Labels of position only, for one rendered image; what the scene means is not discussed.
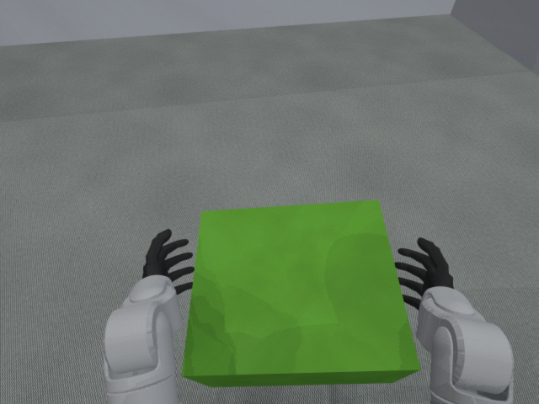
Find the robot right forearm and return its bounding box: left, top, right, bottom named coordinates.
left=416, top=286, right=514, bottom=404

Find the robot left hand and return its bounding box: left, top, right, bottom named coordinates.
left=142, top=229, right=195, bottom=295

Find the carton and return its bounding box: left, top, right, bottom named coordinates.
left=181, top=199, right=421, bottom=387

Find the robot left forearm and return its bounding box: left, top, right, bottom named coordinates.
left=102, top=275, right=183, bottom=404

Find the robot right hand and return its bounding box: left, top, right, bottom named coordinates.
left=395, top=237, right=454, bottom=310

